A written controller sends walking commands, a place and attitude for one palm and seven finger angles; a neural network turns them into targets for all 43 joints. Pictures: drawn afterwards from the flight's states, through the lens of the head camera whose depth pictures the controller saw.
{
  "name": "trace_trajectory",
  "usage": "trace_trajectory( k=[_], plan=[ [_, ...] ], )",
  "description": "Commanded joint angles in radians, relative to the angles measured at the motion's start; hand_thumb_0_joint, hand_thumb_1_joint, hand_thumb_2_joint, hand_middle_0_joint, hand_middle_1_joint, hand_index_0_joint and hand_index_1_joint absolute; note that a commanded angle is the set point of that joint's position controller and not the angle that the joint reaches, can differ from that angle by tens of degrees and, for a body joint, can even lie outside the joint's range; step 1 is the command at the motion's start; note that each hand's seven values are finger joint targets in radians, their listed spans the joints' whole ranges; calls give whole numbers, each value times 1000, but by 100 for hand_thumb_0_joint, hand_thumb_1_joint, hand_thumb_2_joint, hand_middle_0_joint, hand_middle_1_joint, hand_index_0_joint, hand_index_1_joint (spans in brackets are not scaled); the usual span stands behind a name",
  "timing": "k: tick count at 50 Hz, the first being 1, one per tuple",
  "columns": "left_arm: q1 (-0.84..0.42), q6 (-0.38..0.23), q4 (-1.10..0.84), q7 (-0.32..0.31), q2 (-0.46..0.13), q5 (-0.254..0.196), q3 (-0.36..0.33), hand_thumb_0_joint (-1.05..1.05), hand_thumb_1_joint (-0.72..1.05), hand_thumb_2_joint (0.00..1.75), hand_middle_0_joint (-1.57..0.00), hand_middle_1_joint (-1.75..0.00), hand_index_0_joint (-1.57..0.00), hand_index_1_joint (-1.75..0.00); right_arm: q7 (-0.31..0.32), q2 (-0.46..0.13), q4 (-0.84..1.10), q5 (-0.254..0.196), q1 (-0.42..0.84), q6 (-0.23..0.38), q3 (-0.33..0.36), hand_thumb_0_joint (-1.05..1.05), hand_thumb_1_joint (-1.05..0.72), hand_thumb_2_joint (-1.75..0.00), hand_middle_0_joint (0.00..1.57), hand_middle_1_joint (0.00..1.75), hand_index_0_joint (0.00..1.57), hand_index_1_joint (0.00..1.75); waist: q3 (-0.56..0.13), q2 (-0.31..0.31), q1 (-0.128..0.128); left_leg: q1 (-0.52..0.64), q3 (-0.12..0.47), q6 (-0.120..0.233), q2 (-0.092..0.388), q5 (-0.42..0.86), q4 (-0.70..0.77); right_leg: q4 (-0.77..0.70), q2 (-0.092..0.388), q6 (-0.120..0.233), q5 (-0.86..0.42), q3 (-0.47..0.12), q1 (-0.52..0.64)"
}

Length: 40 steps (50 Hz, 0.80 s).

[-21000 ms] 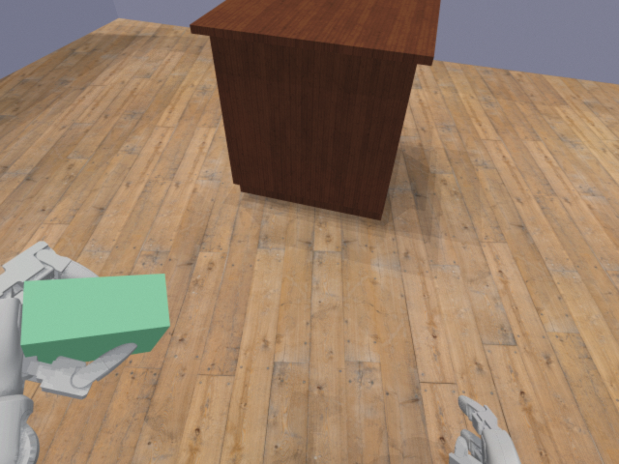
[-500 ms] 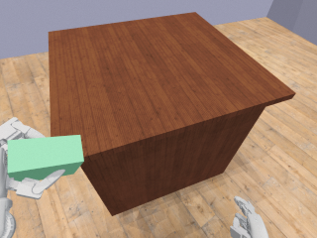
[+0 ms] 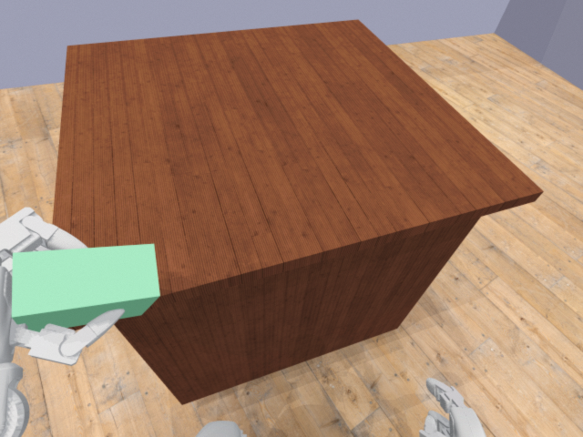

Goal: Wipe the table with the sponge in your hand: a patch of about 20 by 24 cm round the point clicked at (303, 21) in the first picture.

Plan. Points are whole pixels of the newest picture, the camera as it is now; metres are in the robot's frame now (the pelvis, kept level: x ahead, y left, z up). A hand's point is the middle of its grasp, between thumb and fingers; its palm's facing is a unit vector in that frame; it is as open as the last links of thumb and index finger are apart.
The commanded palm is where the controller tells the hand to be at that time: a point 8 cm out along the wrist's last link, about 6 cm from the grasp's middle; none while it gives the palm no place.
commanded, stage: shuffle to correct the standing spot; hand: left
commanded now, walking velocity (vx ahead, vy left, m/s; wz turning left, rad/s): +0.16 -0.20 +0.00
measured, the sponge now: (108, 287) +0.23 +0.21 +0.14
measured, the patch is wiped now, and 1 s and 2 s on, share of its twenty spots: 0.00 0.00 0.00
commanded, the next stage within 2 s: come to a stop and stand still in 0.76 s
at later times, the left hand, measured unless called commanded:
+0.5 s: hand (184, 238) +0.28 +0.15 +0.16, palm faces +0.41 -0.80 -0.43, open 9.4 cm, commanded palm +0.22 +0.18 +0.18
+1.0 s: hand (318, 201) +0.36 +0.01 +0.16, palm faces +0.38 -0.79 -0.48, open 9.4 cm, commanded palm +0.30 +0.04 +0.18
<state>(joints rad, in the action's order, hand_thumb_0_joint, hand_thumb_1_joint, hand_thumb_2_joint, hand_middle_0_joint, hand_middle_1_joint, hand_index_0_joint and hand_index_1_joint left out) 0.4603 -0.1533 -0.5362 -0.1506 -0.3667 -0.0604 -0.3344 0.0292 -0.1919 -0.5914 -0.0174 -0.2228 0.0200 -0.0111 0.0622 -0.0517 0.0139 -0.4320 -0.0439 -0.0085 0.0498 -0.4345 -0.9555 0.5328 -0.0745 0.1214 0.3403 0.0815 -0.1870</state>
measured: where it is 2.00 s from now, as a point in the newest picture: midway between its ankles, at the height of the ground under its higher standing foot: outside the picture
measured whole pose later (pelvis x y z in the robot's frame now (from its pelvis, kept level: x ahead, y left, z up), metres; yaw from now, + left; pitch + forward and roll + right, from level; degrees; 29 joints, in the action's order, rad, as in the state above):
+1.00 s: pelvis +0.13 -0.24 -0.01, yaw -1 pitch -1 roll +1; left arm 0.47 -0.16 -0.49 -0.13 -0.37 -0.04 -0.38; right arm 0.03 -0.23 -0.62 -0.02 -0.16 0.06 0.00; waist 0.10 0.04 0.01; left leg -0.50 -0.02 -0.03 0.07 -0.44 -1.16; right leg 0.63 0.01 0.06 0.27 0.11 -0.34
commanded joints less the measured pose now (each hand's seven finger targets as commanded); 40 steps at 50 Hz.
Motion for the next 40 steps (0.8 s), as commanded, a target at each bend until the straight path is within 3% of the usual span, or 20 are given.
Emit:
trace_trajectory(
  k=[1, 3, 5, 6, 11, 14, 17, 18, 19, 20, 22, 25, 27, 28, 29, 30, 31, 32, 35, 40],
  plan=[
    [-133, -77, -297, -26, -213, -15, -157, 0, 10, 130, -120, -160, -120, -160, 9, -78, 169, 22, 109, 52, 25, 0, -90, -90, 20, 30, 20, 30, -129, 48, -1, 133, -98, 3, 11, 209, 270, -58, 246, 92, -327, -136, -15],
    [-129, -80, -284, -20, -214, -23, -166, 0, 10, 130, -120, -160, -120, -160, 24, -107, 160, 25, 71, 67, 51, 0, -90, -90, 20, 30, 20, 30, -195, 147, -27, 440, -57, 36, 14, 317, 433, 225, 139, 5, -267, -60, -174],
    [-101, -101, -273, -11, -198, -26, -160, 0, 10, 130, -120, -160, -120, -160, 25, -137, 179, 25, 86, 79, 64, 0, -90, -90, 20, 30, 20, 30, -210, 390, -22, 641, 582, 222, 418, 386, 615, 675, 1, -100, 195, -82, -509],
    [-131, -110, -258, 1, -239, -16, -198, 0, 10, 130, -120, -160, -120, -160, 16, -131, 179, 24, 106, 87, 51, 0, -90, -90, 20, 30, 20, 30, -165, 253, -11, 539, 649, 291, 465, 378, 663, 795, 20, -104, 148, -187, -535],
    [-91, -96, -275, 43, -218, 10, -202, 0, 10, 130, -120, -160, -120, -160, -3, -135, 160, 21, 113, 86, 75, 0, -90, -90, 20, 30, 20, 30, -107, 262, 18, 250, 223, 201, 350, 357, 595, 595, 165, -99, 2, -154, -433],
    [15, -99, -247, 42, -175, 0, -193, 0, 10, 130, -120, -160, -120, -160, -19, -129, 194, 2, 84, 104, 74, 0, -90, -90, 20, 30, 20, 30, -142, 307, 23, 30, 22, 121, 262, 100, 571, 239, 128, -106, -80, -7, -78],
    [-6, -84, -192, 23, -189, 5, -208, 0, 10, 130, -120, -160, -120, -160, -12, -114, 195, -6, 71, 103, 65, 0, -90, -90, 20, 30, 20, 30, -172, 131, 29, -81, -66, 59, 168, -115, 307, 47, 52, -121, -67, 90, 147],
    [-56, -71, -182, 10, -225, 13, -224, 0, 10, 130, -120, -160, -120, -160, -9, -97, 187, -9, 64, 104, 64, 0, -90, -90, 20, 30, 20, 30, -184, -106, 32, -122, -107, 24, 66, -153, 12, -95, 137, -75, 72, -84, 143],
    [-105, -54, -173, -2, -263, 14, -238, 0, 10, 130, -120, -160, -120, -160, -1, -78, 199, -11, 98, 111, 60, 0, -90, -90, 20, 30, 20, 30, -169, -408, 36, -288, -81, -6, -28, -240, -256, -237, 347, 40, 111, -483, 145],
    [-119, -50, -154, -11, -258, 8, -232, 0, 10, 130, -120, -160, -120, -160, 9, -93, 191, -15, 120, 119, 51, 0, -90, -90, 20, 30, 20, 30, -128, -286, 31, -286, 16, -3, 9, -213, -362, -294, 429, 110, 128, -580, 62],
    [-166, -52, -189, -11, -225, 17, -168, 0, 10, 130, -120, -160, -120, -160, -3, -109, 154, -12, 106, 110, 50, 0, -90, -90, 20, 30, 20, 30, -121, -175, 11, -258, 49, -5, 64, -115, -349, -214, 423, 158, -78, -519, 38],
    [-151, -54, -261, -20, -238, 7, -182, 0, 10, 130, -120, -160, -120, -160, 6, -91, 140, -1, 142, 72, 31, 0, -90, -90, 20, 30, 20, 30, -158, -67, 1, 51, -9, 11, 73, -44, 60, -71, 320, 86, -109, -218, -140],
    [-177, -59, -312, -13, -216, -9, -157, 0, 10, 130, -120, -160, -120, -160, 13, -96, 145, 9, 111, 71, 43, 0, -90, -90, 20, 30, 20, 30, -203, 48, -31, 279, -100, -7, -18, 134, 339, 74, 223, 21, 70, -74, -232],
    [-196, -72, -335, -14, -209, -11, -155, 0, 10, 130, -120, -160, -120, -160, 18, -116, 148, 14, 95, 82, 56, 0, -90, -90, 20, 30, 20, 30, -198, 194, -39, 386, -5, 16, 41, 98, 450, 244, 156, -19, 98, -34, -325],
    [-201, -93, -388, -15, -193, -1, -154, 0, 10, 130, -120, -160, -120, -160, 16, -151, 172, 18, 99, 86, 73, 0, -90, -90, 20, 30, 20, 30, -178, 470, -26, 479, 389, 91, 264, 12, 607, 499, 60, -84, 233, 12, -530],
    [-175, -110, -369, -15, -214, 9, -164, 0, 10, 130, -120, -160, -120, -160, 12, -136, 176, 17, 98, 98, 66, 0, -90, -90, 20, 30, 20, 30, -111, 468, -37, 430, 685, 172, 430, 47, 728, 697, 45, -93, 222, -83, -596],
    [-157, -124, -362, -8, -247, 21, -197, 0, 10, 130, -120, -160, -120, -160, 9, -131, 174, 12, 121, 105, 62, 0, -90, -90, 20, 30, 20, 30, -89, 285, -9, 381, 618, 233, 430, 178, 719, 750, 75, -93, 101, -153, -599],
    [-110, -109, -291, 8, -240, 18, -210, 0, 10, 130, -120, -160, -120, -160, 1, -133, 165, 14, 106, 98, 67, 0, -90, -90, 20, 30, 20, 30, -100, 256, -13, 350, 518, 214, 394, 223, 672, 734, 109, -100, 89, -124, -589],
    [-152, -112, -385, 20, -243, 19, -209, 0, 10, 130, -120, -160, -120, -160, -11, -127, 171, 19, 120, 100, 75, 0, -90, -90, 20, 30, 20, 30, -85, 417, 3, 285, 248, 173, 312, 420, 586, 552, 147, -113, 12, -88, -486],
    [26, -76, -162, 20, -162, -6, -188, 0, 10, 130, -120, -160, -120, -160, -9, -122, 186, -3, 42, 102, 73, 0, -90, -90, 20, 30, 20, 30, -167, 251, 10, 116, -36, 54, 201, 333, 349, 4, 35, -119, -143, 92, 9]
  ],
)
